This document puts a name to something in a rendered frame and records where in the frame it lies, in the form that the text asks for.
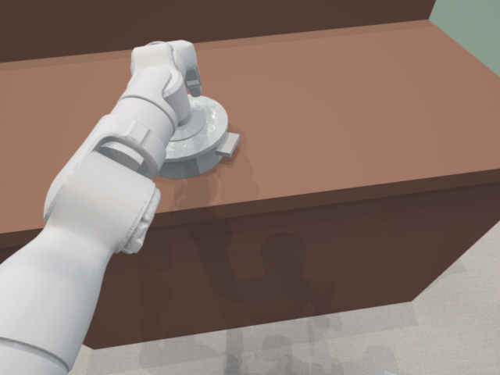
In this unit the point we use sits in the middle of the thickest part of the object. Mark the robot left hand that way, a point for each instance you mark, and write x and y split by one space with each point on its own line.
192 79

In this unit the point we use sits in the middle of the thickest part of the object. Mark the left robot upper arm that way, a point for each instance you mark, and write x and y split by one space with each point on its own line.
49 288

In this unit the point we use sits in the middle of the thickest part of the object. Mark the robot left forearm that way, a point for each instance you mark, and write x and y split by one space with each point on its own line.
135 134

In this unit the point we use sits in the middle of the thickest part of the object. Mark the table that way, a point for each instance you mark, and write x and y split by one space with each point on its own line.
368 159

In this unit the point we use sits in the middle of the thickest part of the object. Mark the pot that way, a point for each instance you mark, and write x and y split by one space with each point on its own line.
201 164

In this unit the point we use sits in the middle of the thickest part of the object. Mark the lid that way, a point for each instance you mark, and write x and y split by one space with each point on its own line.
205 130

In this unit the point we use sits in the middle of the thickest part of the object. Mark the knob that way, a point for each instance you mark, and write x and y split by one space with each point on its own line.
185 120

